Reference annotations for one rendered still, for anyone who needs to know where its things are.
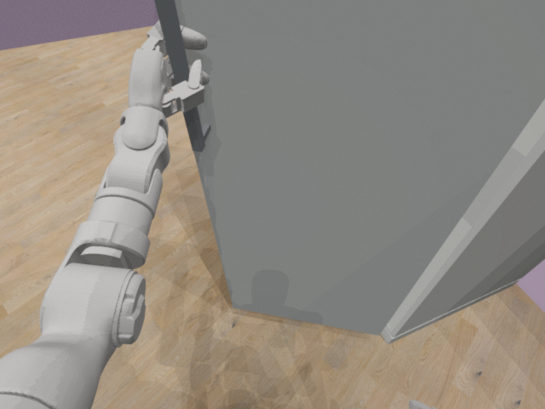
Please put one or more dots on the robot left upper arm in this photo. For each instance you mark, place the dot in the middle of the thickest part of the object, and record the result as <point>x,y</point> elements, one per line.
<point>91,311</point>

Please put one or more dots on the fridge door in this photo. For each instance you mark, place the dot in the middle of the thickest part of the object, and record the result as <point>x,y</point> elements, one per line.
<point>349,137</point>

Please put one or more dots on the robot left hand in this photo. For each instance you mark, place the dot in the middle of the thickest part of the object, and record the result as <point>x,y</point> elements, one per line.
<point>151,76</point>

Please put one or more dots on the robot left forearm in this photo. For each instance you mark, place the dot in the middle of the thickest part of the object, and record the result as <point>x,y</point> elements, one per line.
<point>115,233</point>

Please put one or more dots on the handle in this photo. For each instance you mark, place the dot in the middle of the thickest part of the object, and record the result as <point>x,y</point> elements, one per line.
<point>171,29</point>

